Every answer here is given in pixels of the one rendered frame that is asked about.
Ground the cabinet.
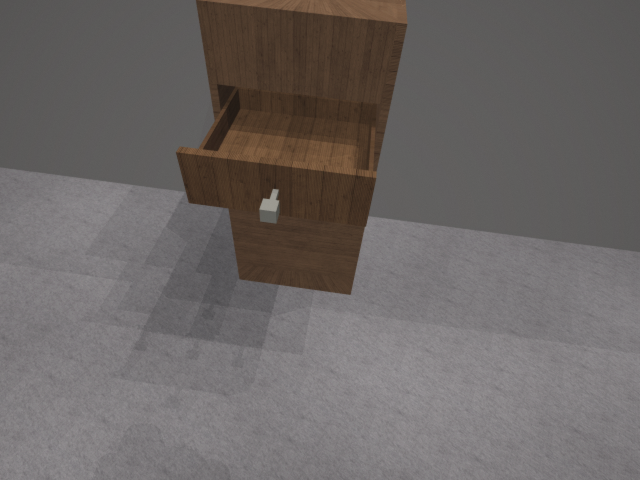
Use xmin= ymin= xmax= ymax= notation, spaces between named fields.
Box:
xmin=196 ymin=0 xmax=407 ymax=295

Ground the handle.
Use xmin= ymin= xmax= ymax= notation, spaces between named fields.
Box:
xmin=259 ymin=189 xmax=280 ymax=224

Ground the drawer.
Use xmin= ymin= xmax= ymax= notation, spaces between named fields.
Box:
xmin=176 ymin=87 xmax=377 ymax=227

